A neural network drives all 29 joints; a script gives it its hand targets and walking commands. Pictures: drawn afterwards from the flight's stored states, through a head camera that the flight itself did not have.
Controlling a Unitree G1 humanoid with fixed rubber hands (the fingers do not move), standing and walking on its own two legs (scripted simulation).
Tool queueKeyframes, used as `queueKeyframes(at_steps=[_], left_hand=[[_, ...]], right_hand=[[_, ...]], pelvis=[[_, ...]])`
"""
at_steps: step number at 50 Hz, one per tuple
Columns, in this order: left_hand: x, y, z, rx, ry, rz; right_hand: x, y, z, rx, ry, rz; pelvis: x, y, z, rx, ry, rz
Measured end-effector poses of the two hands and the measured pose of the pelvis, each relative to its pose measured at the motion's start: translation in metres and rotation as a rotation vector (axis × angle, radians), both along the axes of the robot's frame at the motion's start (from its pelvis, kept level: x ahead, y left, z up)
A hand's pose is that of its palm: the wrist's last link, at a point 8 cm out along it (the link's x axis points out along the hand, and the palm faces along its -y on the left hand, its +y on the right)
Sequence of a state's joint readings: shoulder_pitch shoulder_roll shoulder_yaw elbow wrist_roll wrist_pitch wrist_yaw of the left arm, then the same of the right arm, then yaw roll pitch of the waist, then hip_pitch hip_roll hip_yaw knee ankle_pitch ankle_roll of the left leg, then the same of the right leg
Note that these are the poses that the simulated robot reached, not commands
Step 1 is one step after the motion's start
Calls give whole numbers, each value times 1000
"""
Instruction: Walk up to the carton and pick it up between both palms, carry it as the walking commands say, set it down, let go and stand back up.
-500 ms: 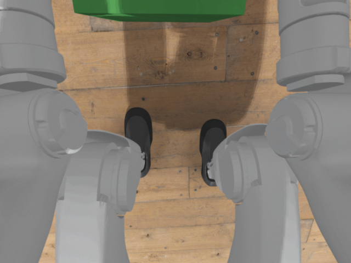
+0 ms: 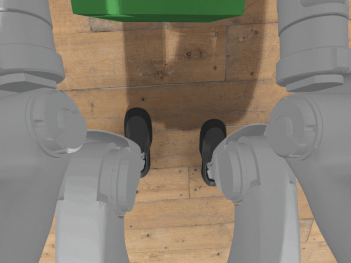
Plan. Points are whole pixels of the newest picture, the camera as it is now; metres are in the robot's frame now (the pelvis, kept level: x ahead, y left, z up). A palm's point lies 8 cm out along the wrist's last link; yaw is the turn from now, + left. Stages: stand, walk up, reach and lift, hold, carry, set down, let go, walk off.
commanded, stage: set down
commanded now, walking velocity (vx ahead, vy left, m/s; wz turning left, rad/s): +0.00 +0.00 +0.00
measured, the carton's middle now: out of the picture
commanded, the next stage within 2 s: let go in 1.86 s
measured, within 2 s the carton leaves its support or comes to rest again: neither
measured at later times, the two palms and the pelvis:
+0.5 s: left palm out of the picture +0.57 +0.20 -0.21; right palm out of the picture +0.57 -0.15 -0.21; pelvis +0.00 +0.00 -0.01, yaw +0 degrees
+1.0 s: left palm out of the picture +0.59 +0.20 -0.09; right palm out of the picture +0.59 -0.15 -0.08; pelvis -0.02 +0.00 +0.00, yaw +0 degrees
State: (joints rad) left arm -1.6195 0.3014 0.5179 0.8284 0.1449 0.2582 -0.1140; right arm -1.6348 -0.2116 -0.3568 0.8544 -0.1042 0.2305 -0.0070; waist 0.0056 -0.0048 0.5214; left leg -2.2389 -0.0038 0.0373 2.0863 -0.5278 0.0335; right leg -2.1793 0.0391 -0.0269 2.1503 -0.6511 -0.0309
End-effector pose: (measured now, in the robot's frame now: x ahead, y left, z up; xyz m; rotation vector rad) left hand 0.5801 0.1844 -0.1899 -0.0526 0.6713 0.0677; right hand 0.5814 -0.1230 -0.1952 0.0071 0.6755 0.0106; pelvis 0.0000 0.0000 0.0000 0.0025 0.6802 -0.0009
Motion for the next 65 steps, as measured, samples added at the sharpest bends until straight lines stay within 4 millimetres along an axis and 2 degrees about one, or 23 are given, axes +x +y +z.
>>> queueKeyframes(at_steps=[9,13,16,27,33,37,42,46,50,57,65], left_hand=[[-1,1,-2,15,-9,-7],[-11,0,-19,55,63,-16],[-16,-2,-26,85,87,-5],[-10,17,-13,119,69,54],[-5,19,-5,102,47,66],[-1,17,14,102,24,73],[5,16,52,103,-4,78],[9,15,81,98,-28,79],[7,17,100,100,-21,83],[5,22,128,103,24,90],[12,26,180,103,5,87]], right_hand=[[-1,-1,-2,-8,-7,-7],[-12,-1,-17,-43,58,-11],[-17,-6,-20,-106,62,-9],[-6,-34,-9,-144,56,-66],[4,-31,8,-135,3,-64],[12,-24,36,-128,-47,-70],[14,-22,71,-133,-56,-77],[12,-23,93,-137,-56,-79],[10,-25,112,-143,-52,-83],[12,-26,150,-156,-58,-84],[14,-26,197,-172,-53,-80]], pelvis=[[0,0,-1,-1,-3,0],[0,1,-1,-3,-3,-1],[0,1,-1,-4,-6,-1],[-4,1,-10,-2,-39,-2],[-5,1,-9,-2,-48,-2],[-7,1,-8,-2,-76,-2],[-12,1,-5,-2,-131,-2],[-15,1,-3,-2,-170,-2],[-18,0,4,-2,-192,-2],[-17,0,35,-5,-193,0],[-10,2,84,-15,-190,4]])
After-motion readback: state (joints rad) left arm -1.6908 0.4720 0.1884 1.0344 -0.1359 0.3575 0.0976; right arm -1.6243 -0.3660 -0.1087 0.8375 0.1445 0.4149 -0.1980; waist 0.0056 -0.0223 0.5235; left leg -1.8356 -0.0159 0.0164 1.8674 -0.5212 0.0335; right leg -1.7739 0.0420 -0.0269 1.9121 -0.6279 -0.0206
